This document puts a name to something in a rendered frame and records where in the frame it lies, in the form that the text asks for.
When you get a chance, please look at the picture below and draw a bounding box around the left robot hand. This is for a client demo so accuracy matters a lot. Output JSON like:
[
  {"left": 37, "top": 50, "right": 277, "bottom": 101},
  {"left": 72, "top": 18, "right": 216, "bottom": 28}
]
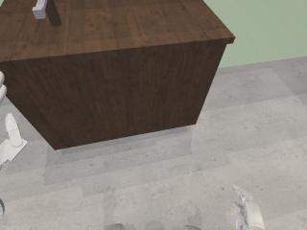
[{"left": 0, "top": 71, "right": 27, "bottom": 171}]

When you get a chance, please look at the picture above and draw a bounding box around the right robot hand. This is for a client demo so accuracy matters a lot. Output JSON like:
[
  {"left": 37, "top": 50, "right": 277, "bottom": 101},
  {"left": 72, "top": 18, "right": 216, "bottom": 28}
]
[{"left": 226, "top": 185, "right": 265, "bottom": 230}]

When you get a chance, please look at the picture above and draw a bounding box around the tap lever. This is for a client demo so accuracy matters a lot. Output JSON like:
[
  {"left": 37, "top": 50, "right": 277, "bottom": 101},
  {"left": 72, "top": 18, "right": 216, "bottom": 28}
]
[{"left": 32, "top": 0, "right": 48, "bottom": 19}]

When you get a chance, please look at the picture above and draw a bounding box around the counter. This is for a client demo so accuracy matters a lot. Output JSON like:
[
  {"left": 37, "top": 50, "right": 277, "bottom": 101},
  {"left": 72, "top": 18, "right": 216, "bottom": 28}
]
[{"left": 0, "top": 0, "right": 235, "bottom": 150}]

